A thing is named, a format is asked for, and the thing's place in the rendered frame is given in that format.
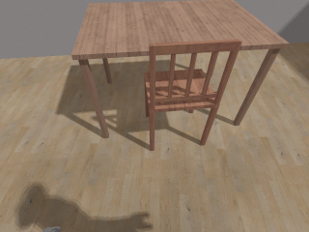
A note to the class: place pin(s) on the table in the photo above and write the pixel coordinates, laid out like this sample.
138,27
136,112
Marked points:
126,29

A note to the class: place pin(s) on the chair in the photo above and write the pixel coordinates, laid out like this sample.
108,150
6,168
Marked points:
186,89

